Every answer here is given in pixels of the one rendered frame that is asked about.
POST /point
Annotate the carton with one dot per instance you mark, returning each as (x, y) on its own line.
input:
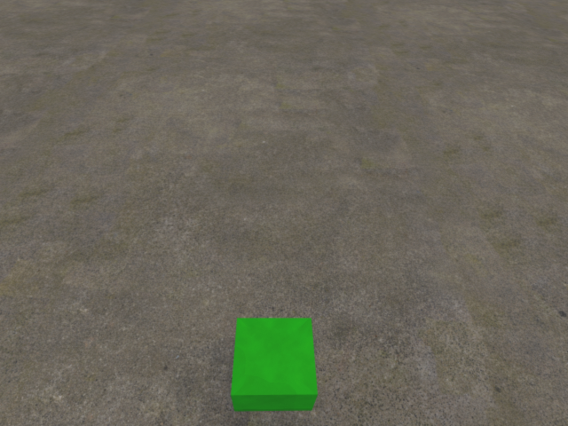
(274, 365)

